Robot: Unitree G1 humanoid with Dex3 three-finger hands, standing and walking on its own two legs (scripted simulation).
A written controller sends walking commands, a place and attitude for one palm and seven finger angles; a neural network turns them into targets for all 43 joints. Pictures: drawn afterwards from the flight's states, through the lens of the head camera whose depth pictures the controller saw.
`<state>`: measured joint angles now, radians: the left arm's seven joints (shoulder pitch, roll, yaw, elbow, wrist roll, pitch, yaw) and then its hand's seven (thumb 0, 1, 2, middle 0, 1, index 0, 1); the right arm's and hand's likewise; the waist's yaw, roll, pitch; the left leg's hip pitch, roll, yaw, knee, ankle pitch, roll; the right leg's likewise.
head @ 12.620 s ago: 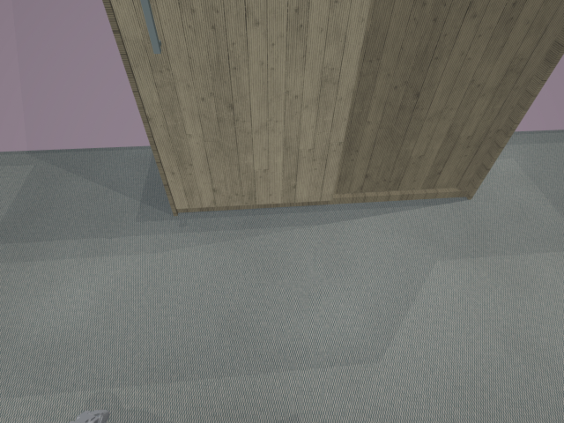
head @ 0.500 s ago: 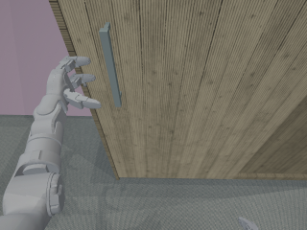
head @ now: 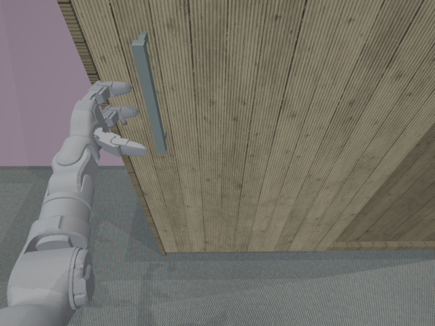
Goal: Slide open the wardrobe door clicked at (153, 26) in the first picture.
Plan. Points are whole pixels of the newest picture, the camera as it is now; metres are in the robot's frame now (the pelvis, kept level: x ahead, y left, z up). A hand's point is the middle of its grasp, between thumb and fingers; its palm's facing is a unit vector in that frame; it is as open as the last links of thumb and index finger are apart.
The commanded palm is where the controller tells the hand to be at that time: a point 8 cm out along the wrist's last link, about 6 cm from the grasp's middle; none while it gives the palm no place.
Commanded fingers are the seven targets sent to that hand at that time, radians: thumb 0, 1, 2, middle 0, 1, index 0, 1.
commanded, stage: feel for the door with the fingertips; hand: left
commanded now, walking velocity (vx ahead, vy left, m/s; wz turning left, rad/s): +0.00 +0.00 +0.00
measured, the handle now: (154, 100) +0.50 +0.13 +0.15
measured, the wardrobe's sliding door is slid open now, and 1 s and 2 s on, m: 0.00 0.00 0.00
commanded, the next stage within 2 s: slide the fingers in behind the handle in 0.54 s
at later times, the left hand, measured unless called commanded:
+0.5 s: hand (134, 113) +0.46 +0.16 +0.16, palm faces +0.02 -1.00 +0.00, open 13.9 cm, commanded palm +0.43 +0.21 +0.16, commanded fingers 0.00 -0.50 0.30 -0.30 -1.20 -0.30 -1.20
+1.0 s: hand (136, 115) +0.46 +0.16 +0.15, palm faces +0.00 -1.00 +0.01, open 13.8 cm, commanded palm +0.43 +0.21 +0.16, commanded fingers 0.00 -0.50 0.30 -0.30 -1.20 -0.30 -1.20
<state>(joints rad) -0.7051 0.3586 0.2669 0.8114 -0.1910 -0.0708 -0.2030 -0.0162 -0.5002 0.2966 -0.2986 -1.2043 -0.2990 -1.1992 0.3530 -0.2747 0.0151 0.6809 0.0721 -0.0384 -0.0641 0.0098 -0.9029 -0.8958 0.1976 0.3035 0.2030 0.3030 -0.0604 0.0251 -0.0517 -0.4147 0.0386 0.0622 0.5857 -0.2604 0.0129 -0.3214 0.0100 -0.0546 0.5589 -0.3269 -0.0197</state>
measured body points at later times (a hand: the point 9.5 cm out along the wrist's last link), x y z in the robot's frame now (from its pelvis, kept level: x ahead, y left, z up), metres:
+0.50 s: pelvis +0.00 +0.00 +0.00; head +0.03 -0.01 +0.45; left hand +0.45 +0.21 +0.16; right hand +0.07 -0.27 -0.12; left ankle +0.02 +0.11 -0.73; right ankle -0.03 -0.11 -0.73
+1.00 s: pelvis -0.01 +0.00 +0.00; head +0.03 +0.00 +0.45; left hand +0.45 +0.21 +0.16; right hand +0.05 -0.27 -0.12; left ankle +0.02 +0.11 -0.73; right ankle -0.03 -0.11 -0.73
